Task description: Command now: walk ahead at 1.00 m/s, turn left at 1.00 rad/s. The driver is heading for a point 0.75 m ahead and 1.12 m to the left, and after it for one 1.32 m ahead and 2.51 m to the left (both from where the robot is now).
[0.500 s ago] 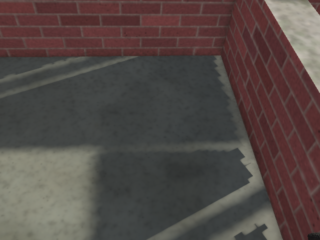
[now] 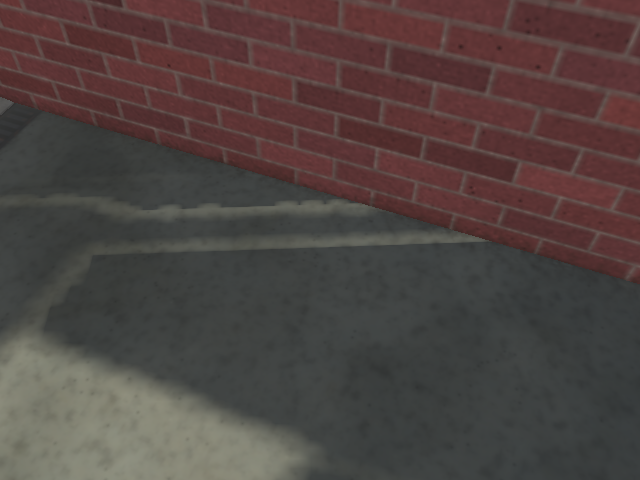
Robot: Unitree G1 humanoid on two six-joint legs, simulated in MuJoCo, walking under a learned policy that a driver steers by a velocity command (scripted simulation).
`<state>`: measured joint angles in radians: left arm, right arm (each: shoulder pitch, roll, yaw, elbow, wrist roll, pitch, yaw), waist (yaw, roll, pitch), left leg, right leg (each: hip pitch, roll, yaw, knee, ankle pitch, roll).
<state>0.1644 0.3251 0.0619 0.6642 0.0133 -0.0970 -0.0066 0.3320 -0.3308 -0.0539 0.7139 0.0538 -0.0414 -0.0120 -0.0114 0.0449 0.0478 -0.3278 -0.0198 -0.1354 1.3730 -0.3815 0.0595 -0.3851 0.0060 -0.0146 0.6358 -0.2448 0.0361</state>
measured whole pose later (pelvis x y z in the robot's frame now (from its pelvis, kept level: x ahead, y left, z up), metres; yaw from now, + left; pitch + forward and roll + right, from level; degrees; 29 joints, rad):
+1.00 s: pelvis +0.51 +0.07 +0.02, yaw +55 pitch +1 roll -1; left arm 0.17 0.28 0.05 0.71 -0.01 -0.03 0.02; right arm 0.22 -0.32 -0.06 0.60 0.01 0.05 -0.02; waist 0.01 0.00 0.02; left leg -0.49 -0.09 -0.14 1.11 -0.43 -0.02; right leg -0.30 0.05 0.08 0.45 -0.18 -0.01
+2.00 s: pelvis +0.72 +0.67 +0.00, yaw +88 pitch +0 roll -5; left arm 0.38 0.36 0.11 0.84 -0.01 -0.08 0.00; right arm 0.08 -0.33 -0.06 0.59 0.03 -0.01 0.03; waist 0.09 0.00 0.05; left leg -0.82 0.15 0.03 0.98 -0.07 0.07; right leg 0.16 -0.01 -0.24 0.25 -0.38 0.09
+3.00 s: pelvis +0.59 +1.33 +0.02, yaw +64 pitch +1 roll +1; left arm 0.16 0.37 0.10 0.58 -0.03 0.07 0.04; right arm 0.08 -0.29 -0.05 0.67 -0.01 -0.03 -0.02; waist 0.03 -0.02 0.07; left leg -0.37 -0.07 -0.18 0.47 -0.23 -0.04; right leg -0.36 0.24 0.37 0.66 -0.37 -0.05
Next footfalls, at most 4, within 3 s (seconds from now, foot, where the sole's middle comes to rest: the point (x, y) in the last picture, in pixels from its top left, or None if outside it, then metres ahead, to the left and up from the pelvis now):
0.32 left None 0.44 0.12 -0.75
0.84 right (298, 398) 0.65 0.06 -0.75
1.26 left None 0.45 0.27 -0.75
1.68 right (101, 315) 0.87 0.54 -0.75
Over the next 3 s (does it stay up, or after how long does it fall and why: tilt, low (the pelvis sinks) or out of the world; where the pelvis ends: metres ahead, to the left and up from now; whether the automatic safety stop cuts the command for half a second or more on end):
stays up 0.59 1.33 0.02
